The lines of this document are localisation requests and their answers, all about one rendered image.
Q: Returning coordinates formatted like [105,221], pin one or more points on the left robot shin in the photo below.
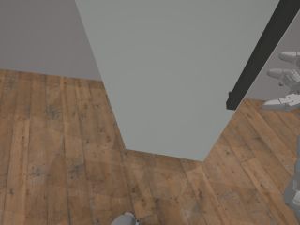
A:
[129,214]

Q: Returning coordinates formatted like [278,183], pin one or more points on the handle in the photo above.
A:
[272,34]

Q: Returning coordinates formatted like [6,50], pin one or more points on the right robot hand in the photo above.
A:
[291,79]

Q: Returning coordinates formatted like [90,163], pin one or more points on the robot left thigh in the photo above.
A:
[125,220]

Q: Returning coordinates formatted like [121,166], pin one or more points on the right robot upper arm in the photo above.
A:
[291,195]

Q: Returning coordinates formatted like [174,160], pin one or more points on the fridge door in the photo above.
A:
[168,66]

